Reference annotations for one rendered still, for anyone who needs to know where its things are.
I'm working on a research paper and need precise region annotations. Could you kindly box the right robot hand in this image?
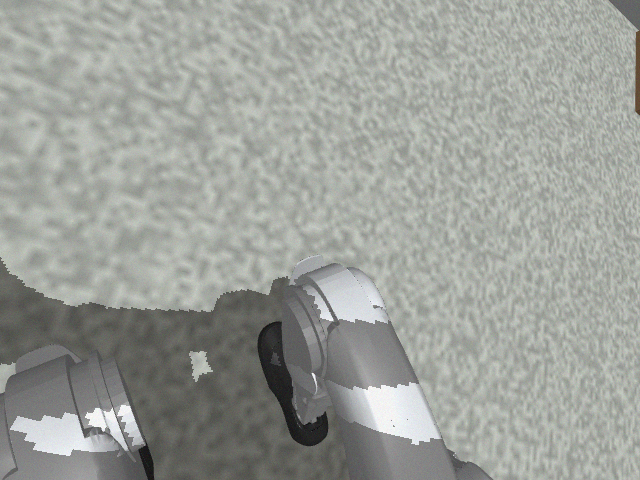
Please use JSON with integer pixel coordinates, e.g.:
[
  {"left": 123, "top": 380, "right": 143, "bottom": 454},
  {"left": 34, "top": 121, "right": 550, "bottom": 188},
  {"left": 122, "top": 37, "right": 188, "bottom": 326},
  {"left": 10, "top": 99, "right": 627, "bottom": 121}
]
[{"left": 447, "top": 449, "right": 493, "bottom": 480}]

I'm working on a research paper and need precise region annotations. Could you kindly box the left robot foot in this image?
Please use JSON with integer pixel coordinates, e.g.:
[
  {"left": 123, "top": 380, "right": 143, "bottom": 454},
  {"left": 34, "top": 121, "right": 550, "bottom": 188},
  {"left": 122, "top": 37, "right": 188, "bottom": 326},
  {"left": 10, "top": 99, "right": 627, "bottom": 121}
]
[{"left": 138, "top": 437, "right": 154, "bottom": 480}]

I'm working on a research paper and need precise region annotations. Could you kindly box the right robot foot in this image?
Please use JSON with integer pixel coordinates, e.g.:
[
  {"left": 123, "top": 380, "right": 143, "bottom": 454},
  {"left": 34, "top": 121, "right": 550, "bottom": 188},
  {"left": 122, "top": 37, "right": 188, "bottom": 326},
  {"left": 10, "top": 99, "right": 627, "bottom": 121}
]
[{"left": 258, "top": 321, "right": 328, "bottom": 446}]

